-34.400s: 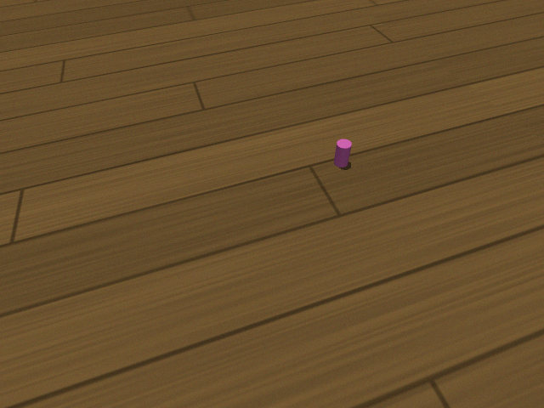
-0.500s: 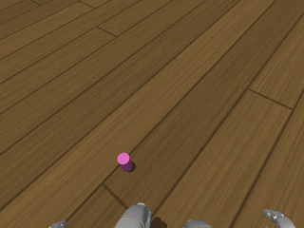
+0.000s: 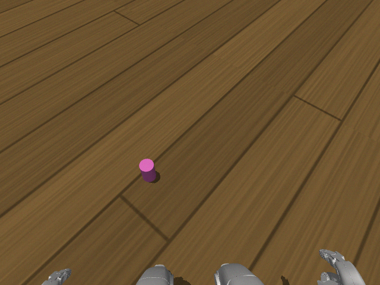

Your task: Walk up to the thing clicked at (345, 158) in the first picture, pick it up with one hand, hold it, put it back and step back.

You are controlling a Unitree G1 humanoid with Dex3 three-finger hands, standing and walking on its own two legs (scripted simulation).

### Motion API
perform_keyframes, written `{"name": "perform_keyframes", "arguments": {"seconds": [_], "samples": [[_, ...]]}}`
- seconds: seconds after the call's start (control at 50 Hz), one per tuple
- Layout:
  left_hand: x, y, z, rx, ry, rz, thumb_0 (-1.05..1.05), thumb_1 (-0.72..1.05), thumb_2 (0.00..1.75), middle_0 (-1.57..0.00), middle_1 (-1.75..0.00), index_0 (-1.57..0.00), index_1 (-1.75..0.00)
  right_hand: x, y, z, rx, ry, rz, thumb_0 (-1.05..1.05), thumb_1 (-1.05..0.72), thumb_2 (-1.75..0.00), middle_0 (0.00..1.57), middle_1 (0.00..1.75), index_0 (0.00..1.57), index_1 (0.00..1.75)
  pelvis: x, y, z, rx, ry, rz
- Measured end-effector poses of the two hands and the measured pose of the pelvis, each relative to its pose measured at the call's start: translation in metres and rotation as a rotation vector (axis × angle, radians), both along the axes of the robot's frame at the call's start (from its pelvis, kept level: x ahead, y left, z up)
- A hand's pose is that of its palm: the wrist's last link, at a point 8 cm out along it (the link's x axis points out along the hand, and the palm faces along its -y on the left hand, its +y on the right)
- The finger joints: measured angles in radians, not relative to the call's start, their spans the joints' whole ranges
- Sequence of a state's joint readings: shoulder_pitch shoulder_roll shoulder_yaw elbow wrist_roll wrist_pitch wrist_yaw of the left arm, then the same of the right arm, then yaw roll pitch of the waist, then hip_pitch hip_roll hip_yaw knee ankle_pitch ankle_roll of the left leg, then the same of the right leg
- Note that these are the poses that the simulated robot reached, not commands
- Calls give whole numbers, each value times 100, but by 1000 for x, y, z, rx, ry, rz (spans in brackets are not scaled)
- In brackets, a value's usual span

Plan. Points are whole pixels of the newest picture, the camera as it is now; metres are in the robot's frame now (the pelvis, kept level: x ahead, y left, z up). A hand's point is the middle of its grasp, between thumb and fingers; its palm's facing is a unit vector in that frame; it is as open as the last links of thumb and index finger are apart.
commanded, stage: step back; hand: left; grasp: from the side
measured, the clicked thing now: (148, 170) +0.68 +0.23 -0.70
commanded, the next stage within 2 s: stand in 1.94 s
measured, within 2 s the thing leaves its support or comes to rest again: neither
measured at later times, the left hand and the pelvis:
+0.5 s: hand out of the picture -0.05 +0.25 -0.15, palm faces +0.06 -0.92 -0.39, open 7.4 cm; pelvis -0.17 -0.03 -0.01, yaw +4 degrees
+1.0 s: hand out of the picture -0.29 +0.20 -0.13, palm faces +0.06 -0.89 -0.44, open 7.4 cm; pelvis -0.33 -0.08 +0.00, yaw +3 degrees
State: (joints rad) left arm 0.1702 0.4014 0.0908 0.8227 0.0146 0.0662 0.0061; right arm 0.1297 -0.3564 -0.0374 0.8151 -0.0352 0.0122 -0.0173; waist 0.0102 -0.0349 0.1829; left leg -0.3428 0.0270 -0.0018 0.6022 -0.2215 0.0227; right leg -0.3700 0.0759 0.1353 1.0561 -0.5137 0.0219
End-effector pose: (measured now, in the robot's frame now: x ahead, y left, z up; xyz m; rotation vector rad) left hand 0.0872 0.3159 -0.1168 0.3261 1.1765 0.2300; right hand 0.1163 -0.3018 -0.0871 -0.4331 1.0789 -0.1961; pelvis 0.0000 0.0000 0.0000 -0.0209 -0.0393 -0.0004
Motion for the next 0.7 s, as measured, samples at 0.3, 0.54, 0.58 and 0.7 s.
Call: {"name": "perform_keyframes", "arguments": {"seconds": [0.3,0.54,0.58,0.7], "samples": [[-112,-36,20,46,-5,-2,1,90,90,-21,-30,-20,-30,-120,-42,-25,33,61,-45,0,-90,-90,21,30,20,30,-98,-28,-2,43,3,11],[-160,-30,6,14,-90,18,1,91,90,-21,-30,-20,-30,-217,-29,-18,12,134,3,0,-90,-90,21,30,20,30,-183,-30,-4,22,-9,59],[-177,-34,6,6,-76,16,1,91,90,-20,-30,-20,-30,-223,-32,-13,7,106,3,0,-90,-89,21,30,20,30,-196,-34,-2,13,-5,46],[-238,-51,1,14,-12,-13,1,91,90,-21,-30,-20,-30,-237,-53,-11,4,-5,18,0,-90,-90,21,30,20,30,-243,-51,-7,10,4,-2]]}}
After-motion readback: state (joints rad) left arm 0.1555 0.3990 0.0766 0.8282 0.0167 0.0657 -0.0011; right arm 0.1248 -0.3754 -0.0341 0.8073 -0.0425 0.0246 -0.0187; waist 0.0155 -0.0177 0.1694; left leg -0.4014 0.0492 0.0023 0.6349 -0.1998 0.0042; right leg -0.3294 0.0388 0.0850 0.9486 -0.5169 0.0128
